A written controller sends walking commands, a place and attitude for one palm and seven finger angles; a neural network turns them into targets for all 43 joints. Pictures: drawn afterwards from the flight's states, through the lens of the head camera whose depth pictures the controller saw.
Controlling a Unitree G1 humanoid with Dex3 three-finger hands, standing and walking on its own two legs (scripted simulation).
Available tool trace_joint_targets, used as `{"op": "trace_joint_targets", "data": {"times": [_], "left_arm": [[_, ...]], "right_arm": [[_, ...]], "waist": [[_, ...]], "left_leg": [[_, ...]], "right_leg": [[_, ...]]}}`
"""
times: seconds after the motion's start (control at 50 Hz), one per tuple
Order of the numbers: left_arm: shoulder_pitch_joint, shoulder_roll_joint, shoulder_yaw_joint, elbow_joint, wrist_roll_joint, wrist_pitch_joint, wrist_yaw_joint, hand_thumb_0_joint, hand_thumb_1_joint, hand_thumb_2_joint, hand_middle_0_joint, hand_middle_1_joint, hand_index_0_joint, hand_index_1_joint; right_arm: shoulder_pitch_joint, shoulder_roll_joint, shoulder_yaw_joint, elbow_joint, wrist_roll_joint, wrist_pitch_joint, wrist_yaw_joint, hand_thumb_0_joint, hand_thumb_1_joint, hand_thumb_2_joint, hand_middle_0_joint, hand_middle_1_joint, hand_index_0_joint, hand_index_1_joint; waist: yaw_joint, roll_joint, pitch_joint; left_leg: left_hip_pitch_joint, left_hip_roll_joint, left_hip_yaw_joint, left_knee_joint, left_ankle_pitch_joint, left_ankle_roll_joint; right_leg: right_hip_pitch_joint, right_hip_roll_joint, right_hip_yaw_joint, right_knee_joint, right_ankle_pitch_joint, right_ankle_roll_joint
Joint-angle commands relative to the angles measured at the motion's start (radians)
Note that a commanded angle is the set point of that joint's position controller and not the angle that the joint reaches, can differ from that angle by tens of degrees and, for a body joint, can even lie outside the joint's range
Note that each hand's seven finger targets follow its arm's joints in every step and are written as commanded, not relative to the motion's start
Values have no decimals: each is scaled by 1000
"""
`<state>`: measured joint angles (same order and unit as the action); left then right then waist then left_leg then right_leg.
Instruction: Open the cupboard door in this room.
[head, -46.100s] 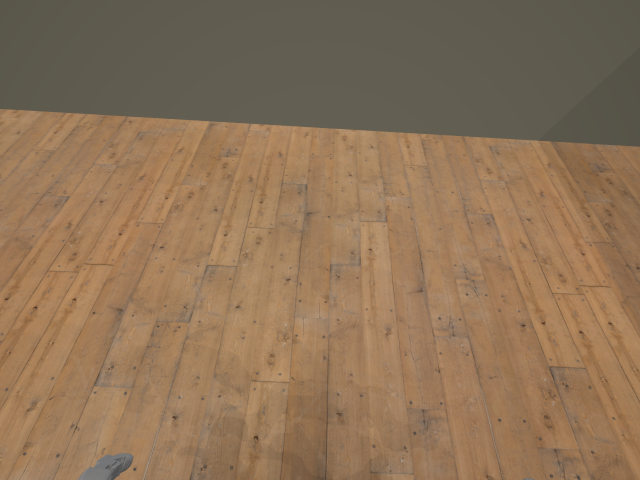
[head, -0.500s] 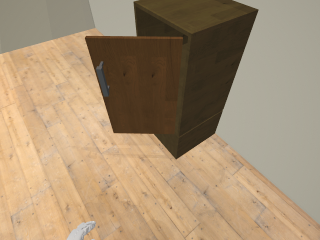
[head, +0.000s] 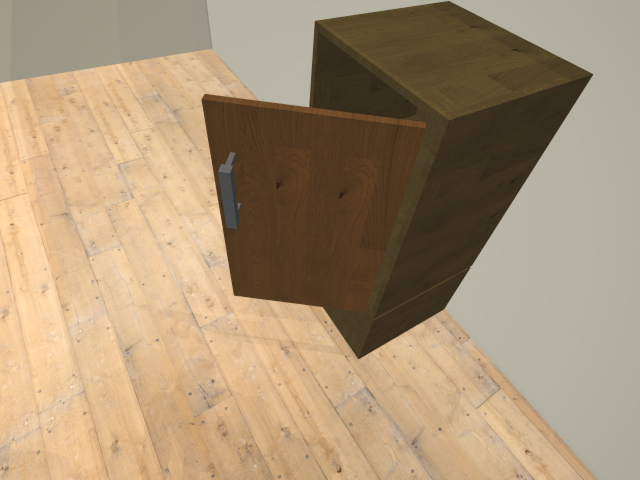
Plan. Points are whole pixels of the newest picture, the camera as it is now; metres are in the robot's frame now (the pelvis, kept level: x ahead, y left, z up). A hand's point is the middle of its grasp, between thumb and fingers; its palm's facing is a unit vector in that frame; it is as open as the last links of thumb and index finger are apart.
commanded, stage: come to a stop and stand still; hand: left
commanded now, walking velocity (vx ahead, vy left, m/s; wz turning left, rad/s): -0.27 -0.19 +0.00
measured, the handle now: (232, 191) +0.60 +0.21 -0.04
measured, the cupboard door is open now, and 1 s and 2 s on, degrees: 53 53 53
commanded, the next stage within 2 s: look again from close up in 1.02 s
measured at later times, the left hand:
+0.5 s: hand out of the picture +0.08 +0.14 -0.16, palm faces +0.02 -0.98 -0.21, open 7.4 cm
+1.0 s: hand out of the picture +0.01 +0.18 -0.16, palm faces -0.02 -0.96 -0.26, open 7.4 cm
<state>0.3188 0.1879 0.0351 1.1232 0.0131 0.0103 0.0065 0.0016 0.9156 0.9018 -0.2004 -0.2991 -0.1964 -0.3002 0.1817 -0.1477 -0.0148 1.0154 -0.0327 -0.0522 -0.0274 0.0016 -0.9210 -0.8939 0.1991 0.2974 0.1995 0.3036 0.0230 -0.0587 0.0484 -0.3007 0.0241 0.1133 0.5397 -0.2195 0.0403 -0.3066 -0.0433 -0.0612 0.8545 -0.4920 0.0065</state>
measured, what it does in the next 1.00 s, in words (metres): steps on the spot: right foot, then left foot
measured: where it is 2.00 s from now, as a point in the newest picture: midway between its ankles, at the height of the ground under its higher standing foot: outside the picture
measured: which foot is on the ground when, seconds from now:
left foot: down 0.00-0.28, up 0.30-0.50, down 0.52-1.00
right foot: up 0.00-0.24, down 0.26-1.00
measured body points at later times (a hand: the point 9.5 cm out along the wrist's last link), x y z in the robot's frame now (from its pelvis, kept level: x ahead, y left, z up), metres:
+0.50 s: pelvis +0.01 -0.05 +0.01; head +0.03 -0.05 +0.45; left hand +0.08 +0.19 -0.15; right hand +0.04 -0.29 -0.15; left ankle -0.01 +0.07 -0.73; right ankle +0.01 -0.15 -0.73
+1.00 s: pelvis -0.01 -0.01 +0.00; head -0.01 -0.04 +0.45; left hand +0.01 +0.23 -0.14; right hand +0.01 -0.24 -0.16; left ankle -0.01 +0.07 -0.73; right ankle +0.01 -0.15 -0.73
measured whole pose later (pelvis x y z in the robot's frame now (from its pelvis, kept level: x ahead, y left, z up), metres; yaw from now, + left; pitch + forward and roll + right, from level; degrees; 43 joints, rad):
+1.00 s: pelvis -0.01 -0.01 +0.00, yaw -2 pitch -2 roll +1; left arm 0.28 0.18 -0.01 1.06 0.02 0.01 0.03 0.00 0.91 0.90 -0.20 -0.30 -0.20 -0.30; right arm 0.29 -0.19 0.00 1.01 -0.02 -0.01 -0.01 0.01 -0.94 -0.89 0.20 0.30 0.20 0.30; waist 0.00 0.04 0.02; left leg -0.19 -0.04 0.09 0.47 -0.26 0.06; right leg -0.25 -0.05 -0.02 0.52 -0.24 0.02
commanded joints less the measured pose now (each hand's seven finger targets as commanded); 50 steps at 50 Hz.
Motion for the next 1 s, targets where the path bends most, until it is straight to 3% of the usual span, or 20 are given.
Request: {"op": "trace_joint_targets", "data": {"times": [0.0, 0.1, 0.18, 0.2, 0.22, 0.24, 0.26, 0.28, 0.32, 0.38, 0.46, 0.5, 0.58, 0.6, 0.62, 0.64, 0.68, 0.72, 0.82, 0.98], "left_arm": [[34, 50, 8, -58, -7, 9, 6, 0, 900, 900, -200, -300, -200, -300], [2, 70, 28, -111, 7, 42, 4, 0, 900, 900, -200, -300, -200, -300], [16, 68, 32, -133, 9, 32, 7, 0, 900, 900, -200, -300, -200, -300], [33, 80, 35, -136, 9, 26, 8, 0, 900, 900, -200, -300, -200, -300], [29, 117, 38, -143, 14, 15, 14, 0, 900, 900, -200, -300, -200, -300], [-7, 177, 43, -152, 20, 8, 19, 0, 900, 900, -200, -300, -200, -300], [-44, 192, 36, -160, 13, 0, 17, 0, 900, 900, -200, -300, -200, -300], [-77, 180, 29, -170, 14, -3, 20, 0, 900, 900, -200, -300, -200, -300], [-103, 153, 27, -154, 12, -16, 29, 0, 900, 900, -200, -300, -200, -300], [-97, 161, 29, -142, 8, -21, 31, 0, 900, 900, -200, -300, -200, -300], [-105, 170, 33, -127, -5, -19, 31, 0, 900, 900, -200, -300, -200, -300], [-108, 127, 27, -135, -10, -10, 27, 0, 900, 900, -200, -300, -200, -300], [-127, 108, 18, -121, -1, 6, 27, 0, 900, 900, -200, -300, -200, -300], [36, 113, 0, -86, -1, -30, 70, 0, 900, 900, -200, -300, -200, -300], [-29, 177, 6, -132, 2, -46, 64, 0, 900, 900, -200, -300, -200, -300], [-73, 179, 6, -141, 1, -46, 56, 0, 900, 900, -200, -300, -200, -300], [-102, 141, 0, -162, 5, -35, 46, 0, 900, 900, -200, -300, -200, -300], [-76, 106, -12, -154, 4, -24, 39, 0, 900, 900, -200, -300, -200, -300], [-59, 82, -24, -131, 4, -18, 27, 0, 900, 900, -200, -300, -200, -300], [-16, 87, -29, -103, 4, -23, 22, 0, 900, 900, -200, -300, -200, -300]], "right_arm": [[40, -175, -18, -14, 9, 21, -32, 0, -900, -900, 200, 300, 200, 300], [36, -232, -58, -17, 6, 55, -34, 0, -900, -900, 200, 300, 200, 300], [19, -218, -66, -21, 10, 63, -27, 0, -900, -900, 200, 300, 200, 300], [17, -213, -69, -25, 14, 65, -23, 0, -900, -900, 200, 300, 200, 300], [26, -178, -66, -29, 21, 68, -18, 0, -900, -900, 200, 300, 200, 300], [38, -122, -58, -40, 29, 74, -10, 0, -900, -900, 200, 300, 200, 300], [28, -108, -50, -43, 28, 85, 0, 0, -900, -900, 200, 300, 200, 300], [20, -90, -49, -42, 24, 92, 7, 0, -900, -900, 200, 300, 200, 300], [18, -91, -45, -22, 21, 92, 5, 0, -900, -900, 200, 300, 200, 300], [44, -96, -40, -3, 29, 86, 7, 0, -900, -900, 200, 300, 200, 300], [102, -107, -34, 25, 25, 73, 3, 0, -900, -900, 200, 300, 200, 300], [93, -154, -35, 20, 16, 62, -3, 0, -900, -900, 200, 300, 200, 300], [57, -148, -22, 22, 15, 61, -6, 0, -900, -900, 200, 300, 200, 300], [-41, -154, -24, -64, 33, 37, 5, 0, -900, -900, 200, 300, 200, 300], [64, -90, -19, -81, 26, 46, 10, 0, -900, -900, 200, 300, 200, 300], [97, -81, -15, -64, 24, 48, 9, 0, -900, -900, 200, 300, 200, 300], [159, -96, -11, -66, 15, 42, 15, 0, -900, -900, 200, 300, 200, 300], [124, -127, -8, -80, 14, 35, 11, 0, -900, -900, 200, 300, 200, 300], [121, -145, -4, -84, 15, 30, 6, 0, -900, -900, 200, 300, 200, 300], [133, -151, 4, -43, 13, 24, 9, 0, -900, -900, 200, 300, 200, 300]], "waist": [[-7, 188, -66], [-22, 171, -75], [-6, 204, -73], [6, 178, -91], [2, 56, -95], [-18, -129, -81], [-16, -148, -62], [-20, -69, -46], [-25, -128, -52], [-14, -96, -74], [-23, -73, -80], [-6, 88, -81], [7, 135, -19], [44, 152, -16], [-31, 106, -103], [-41, 123, -96], [-55, 182, -91], [-25, 195, -50], [-23, 42, 46], [-20, 53, 39]], "left_leg": [[81, 297, -201, -212, 615, 115], [75, 324, -213, -203, 447, 135], [56, 264, -176, -136, 399, 94], [41, 227, -162, -91, 340, 62], [15, 149, -118, -20, 193, 10], [-38, 42, -26, 55, -67, -46], [-8, 0, -43, 160, -264, -63], [10, -4, -71, 221, -288, -60], [-51, 1, -98, 263, -267, -63], [-31, -9, -83, 146, -234, -78], [106, -1, -88, -133, 1, -74], [162, 109, -182, -138, 266, -26], [58, 108, -194, -197, 137, -9], [69, 92, -98, 40, 161, -41], [36, 25, -101, 26, -66, -47], [69, 23, -103, -35, -94, -44], [103, 70, -146, -93, 35, -19], [48, 120, -205, -149, 124, 16], [-3, 99, -207, -225, -63, 18], [13, 84, -204, -274, -163, 19]], "right_leg": [[-2, -33, 43, -25, 24, 17], [-18, -2, 22, -45, 38, 9], [70, 13, 7, -243, 197, -1], [125, 3, 28, -357, 312, -6], [145, -60, 134, -457, 452, -31], [133, -212, 271, -514, 537, -90], [38, -298, 301, -581, 498, -164], [6, -292, 284, -594, 478, -190], [108, -250, 250, -525, 722, -186], [210, -232, 203, -480, 865, -179], [201, -211, 199, -423, 762, -123], [127, -114, 121, -391, 557, -57], [150, -66, 105, -437, 350, -47], [117, -148, 159, -427, 720, -47], [157, -221, 268, -429, 662, -106], [122, -219, 250, -431, 545, -130], [63, -106, 136, -383, 321, -93], [82, -34, 62, -355, 241, -52], [59, -35, 90, -394, 221, -42], [56, -47, 105, -421, 210, -41]]}}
